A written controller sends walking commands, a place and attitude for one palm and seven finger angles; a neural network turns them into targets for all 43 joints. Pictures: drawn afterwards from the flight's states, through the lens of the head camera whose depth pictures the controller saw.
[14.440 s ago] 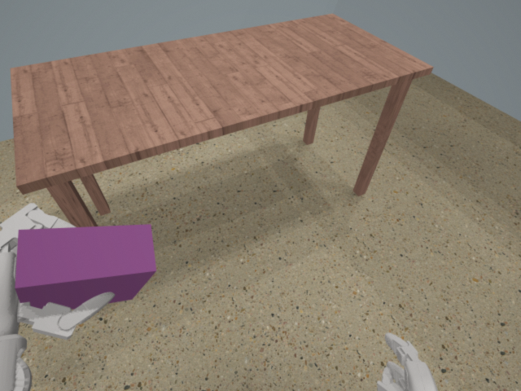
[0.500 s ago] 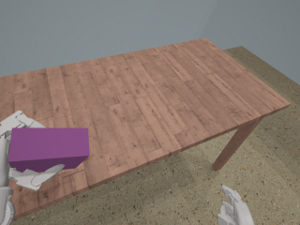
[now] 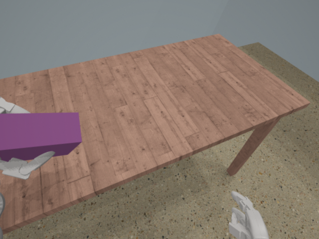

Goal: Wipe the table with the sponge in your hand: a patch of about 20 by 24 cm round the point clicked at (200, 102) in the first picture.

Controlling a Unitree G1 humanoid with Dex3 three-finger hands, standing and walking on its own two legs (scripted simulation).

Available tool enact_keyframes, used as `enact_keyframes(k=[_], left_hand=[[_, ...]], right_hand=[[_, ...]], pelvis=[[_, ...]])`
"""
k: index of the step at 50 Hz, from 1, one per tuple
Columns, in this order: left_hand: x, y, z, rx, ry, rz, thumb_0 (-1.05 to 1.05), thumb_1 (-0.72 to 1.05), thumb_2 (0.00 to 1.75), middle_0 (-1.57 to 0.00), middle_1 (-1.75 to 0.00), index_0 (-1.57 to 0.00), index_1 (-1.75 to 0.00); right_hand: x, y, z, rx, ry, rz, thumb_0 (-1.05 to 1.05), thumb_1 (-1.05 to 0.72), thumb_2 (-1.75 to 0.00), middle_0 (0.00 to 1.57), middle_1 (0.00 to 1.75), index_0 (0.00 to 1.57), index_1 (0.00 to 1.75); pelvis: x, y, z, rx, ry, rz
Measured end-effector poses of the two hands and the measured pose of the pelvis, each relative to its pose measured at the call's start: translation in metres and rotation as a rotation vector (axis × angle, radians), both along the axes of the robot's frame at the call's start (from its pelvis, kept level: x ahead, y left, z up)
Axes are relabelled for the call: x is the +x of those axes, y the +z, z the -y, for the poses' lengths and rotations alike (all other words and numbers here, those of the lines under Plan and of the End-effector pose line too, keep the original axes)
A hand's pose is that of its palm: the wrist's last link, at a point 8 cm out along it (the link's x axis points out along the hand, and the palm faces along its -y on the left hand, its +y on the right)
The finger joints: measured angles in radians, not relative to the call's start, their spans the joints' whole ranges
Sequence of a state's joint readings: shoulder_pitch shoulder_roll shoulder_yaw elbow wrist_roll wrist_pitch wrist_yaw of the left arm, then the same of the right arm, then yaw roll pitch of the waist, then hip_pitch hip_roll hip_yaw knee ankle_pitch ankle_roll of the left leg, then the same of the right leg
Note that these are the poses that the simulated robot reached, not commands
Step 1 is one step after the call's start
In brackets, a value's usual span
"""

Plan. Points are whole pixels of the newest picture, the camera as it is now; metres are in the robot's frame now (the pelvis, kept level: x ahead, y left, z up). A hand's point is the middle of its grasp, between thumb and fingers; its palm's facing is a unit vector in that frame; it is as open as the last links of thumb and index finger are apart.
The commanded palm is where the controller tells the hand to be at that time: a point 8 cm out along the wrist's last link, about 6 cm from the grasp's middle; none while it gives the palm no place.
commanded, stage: come to a stop and stand still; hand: left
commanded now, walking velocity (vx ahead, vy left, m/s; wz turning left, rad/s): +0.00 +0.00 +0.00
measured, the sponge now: (50, 138) +0.26 +0.24 +0.16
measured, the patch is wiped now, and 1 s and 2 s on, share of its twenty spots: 0.00 0.00 0.00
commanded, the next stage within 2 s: look again from close up in 0.46 s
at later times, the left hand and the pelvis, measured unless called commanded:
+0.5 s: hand (36, 151) +0.23 +0.26 +0.16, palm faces +0.37 -0.86 -0.36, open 9.8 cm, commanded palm +0.17 +0.30 +0.17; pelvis +0.01 +0.01 +0.00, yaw +0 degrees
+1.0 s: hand (32, 155) +0.22 +0.26 +0.16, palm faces +0.39 -0.81 -0.44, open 9.8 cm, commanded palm +0.16 +0.29 +0.17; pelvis +0.01 +0.00 +0.00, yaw +1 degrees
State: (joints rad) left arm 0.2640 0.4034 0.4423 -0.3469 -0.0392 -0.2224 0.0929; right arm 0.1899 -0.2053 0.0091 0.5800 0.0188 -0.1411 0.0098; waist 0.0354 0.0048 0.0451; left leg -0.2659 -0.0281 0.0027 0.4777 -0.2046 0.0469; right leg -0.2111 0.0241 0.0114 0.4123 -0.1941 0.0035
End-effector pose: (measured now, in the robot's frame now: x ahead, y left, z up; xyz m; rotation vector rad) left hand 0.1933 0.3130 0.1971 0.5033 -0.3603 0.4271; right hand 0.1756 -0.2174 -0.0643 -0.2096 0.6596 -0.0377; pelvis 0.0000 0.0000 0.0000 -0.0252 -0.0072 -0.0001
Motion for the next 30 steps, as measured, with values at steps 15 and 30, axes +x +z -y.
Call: enact_keyframes(k=[15, 30], left_hand=[[-0.021, -0.030, -0.007, -0.032, -0.007, -0.074, -0.01, -0.48, 1.02, -0.77, -1.35, -0.78, -1.34], [0.002, -0.038, 0.005, -0.054, -0.074, -0.144, -0.01, -0.48, 1.02, -0.77, -1.35, -0.78, -1.34]], right_hand=[[-0.014, 0.001, -0.012, -0.072, 0.017, -0.054, 0.01, -0.90, -0.90, 0.20, 0.30, 0.20, 0.30], [0.015, 0.008, -0.021, -0.034, -0.009, 0.006, 0.01, -0.90, -0.90, 0.20, 0.30, 0.20, 0.30]], pelvis=[[-0.003, 0.000, -0.007, -0.005, 0.021, 0.009], [0.013, 0.002, -0.013, -0.001, 0.010, -0.008]])
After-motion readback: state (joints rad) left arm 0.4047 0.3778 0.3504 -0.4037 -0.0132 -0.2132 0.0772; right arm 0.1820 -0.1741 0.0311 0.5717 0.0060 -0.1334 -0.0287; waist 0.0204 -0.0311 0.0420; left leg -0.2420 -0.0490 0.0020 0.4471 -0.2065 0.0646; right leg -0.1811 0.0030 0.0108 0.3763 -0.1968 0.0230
